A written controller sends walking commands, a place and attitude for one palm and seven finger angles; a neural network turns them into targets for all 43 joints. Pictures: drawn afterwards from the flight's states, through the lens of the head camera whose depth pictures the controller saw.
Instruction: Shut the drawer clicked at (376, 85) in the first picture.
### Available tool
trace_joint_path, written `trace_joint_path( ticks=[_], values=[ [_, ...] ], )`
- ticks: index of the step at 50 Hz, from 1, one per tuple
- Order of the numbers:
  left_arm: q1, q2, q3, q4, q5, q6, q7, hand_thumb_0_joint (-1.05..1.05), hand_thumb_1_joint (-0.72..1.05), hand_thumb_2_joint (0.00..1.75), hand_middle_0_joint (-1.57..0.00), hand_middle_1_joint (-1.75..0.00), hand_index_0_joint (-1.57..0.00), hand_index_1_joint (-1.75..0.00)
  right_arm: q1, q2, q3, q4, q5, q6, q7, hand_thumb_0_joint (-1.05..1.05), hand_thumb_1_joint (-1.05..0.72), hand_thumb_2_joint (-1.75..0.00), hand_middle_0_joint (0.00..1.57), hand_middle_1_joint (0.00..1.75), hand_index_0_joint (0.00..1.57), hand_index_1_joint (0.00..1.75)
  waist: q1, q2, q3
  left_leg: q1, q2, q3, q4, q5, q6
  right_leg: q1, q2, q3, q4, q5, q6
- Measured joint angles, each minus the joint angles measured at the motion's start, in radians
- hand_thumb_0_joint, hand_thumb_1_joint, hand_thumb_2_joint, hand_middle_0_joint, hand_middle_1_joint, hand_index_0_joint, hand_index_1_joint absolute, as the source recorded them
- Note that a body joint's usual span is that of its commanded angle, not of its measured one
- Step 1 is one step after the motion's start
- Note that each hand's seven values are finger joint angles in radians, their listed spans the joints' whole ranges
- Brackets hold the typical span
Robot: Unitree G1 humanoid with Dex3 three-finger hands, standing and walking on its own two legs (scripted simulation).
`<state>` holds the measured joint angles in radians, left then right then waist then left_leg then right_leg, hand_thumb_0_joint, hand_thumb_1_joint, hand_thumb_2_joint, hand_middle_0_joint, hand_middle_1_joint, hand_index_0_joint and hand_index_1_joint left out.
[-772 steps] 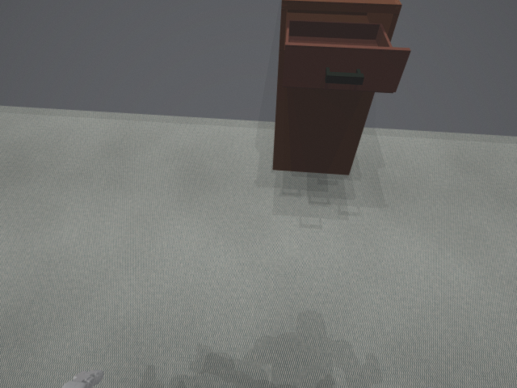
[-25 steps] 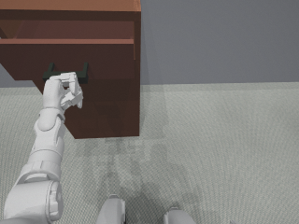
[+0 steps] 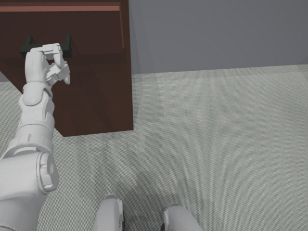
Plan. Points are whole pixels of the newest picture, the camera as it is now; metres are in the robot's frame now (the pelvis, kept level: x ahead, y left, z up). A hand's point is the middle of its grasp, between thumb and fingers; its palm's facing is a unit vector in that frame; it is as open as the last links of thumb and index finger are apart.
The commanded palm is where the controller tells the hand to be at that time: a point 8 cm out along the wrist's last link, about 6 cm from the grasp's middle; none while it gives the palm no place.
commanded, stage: push the drawer shut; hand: left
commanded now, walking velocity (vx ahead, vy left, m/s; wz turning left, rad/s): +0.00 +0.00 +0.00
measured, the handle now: (48, 45) +0.58 +0.25 +0.08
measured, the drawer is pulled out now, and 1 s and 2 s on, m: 0.03 0.00 0.00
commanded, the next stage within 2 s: pull the fist back off the drawer in 0.52 s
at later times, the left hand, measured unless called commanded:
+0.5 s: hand (62, 59) +0.54 +0.21 +0.08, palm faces +0.09 -0.99 -0.04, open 2.9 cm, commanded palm +0.55 +0.23 +0.08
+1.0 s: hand (65, 58) +0.53 +0.20 +0.08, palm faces +0.09 -0.99 -0.04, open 3.3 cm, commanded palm +0.51 +0.22 +0.08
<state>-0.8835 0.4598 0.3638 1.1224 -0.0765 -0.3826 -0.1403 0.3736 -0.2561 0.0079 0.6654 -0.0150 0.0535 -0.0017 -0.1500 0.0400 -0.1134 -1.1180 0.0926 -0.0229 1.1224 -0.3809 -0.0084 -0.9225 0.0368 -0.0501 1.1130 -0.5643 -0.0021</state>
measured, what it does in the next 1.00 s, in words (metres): stands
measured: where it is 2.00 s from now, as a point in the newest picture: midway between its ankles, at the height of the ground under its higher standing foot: outside the picture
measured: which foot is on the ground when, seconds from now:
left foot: down 0.00-1.00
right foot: down 0.00-1.00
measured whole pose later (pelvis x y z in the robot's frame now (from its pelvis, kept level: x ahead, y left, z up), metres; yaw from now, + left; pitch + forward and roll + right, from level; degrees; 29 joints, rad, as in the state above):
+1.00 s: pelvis -0.03 +0.01 -0.02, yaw -1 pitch +24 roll -6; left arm -1.11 0.57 0.36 1.20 -0.01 -0.29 -0.09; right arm 0.42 -0.26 0.04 0.66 -0.05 0.01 0.01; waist -0.22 0.05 -0.10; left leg -1.27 0.09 -0.05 1.19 -0.35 0.01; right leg -1.06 0.04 -0.07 1.17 -0.53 0.01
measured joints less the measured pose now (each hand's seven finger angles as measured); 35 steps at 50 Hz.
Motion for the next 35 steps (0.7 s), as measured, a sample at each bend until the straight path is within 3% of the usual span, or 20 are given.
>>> trace_joint_path(
  ticks=[13, 18, 35],
  values=[
    [-0.086, 0.060, 0.033, 0.058, 0.034, 0.020, 0.001, 0.02, 0.86, 0.94, -1.40, -1.60, -1.40, -1.60, 0.017, 0.000, 0.006, -0.004, -0.013, 0.011, 0.007, 0.01, -0.90, -0.90, 0.21, 0.30, 0.21, 0.30, -0.029, 0.002, 0.000, -0.041, 0.005, -0.004, 0.016, -0.010, 0.003, -0.034, 0.006, -0.002, 0.002, -0.003, 0.003],
    [-0.112, 0.069, 0.037, 0.084, 0.046, 0.014, -0.013, -0.01, 0.81, 0.96, -1.40, -1.60, -1.40, -1.60, 0.021, -0.002, 0.011, -0.001, -0.016, 0.015, 0.008, 0.01, -0.90, -0.90, 0.21, 0.30, 0.21, 0.30, -0.028, 0.003, 0.000, -0.058, 0.003, -0.012, 0.026, -0.011, 0.004, -0.046, 0.006, -0.008, 0.008, -0.004, 0.004],
    [-0.266, 0.141, -0.033, 0.161, 0.071, 0.065, 0.022, -0.01, 0.70, 0.99, -1.40, -1.60, -1.40, -1.60, 0.009, -0.007, 0.039, 0.005, -0.025, -0.037, -0.007, 0.01, -0.90, -0.90, 0.21, 0.30, 0.21, 0.30, -0.063, 0.000, 0.006, -0.171, -0.007, -0.052, 0.084, 0.018, 0.007, -0.143, 0.004, -0.045, 0.069, 0.009, 0.004]
  ],
)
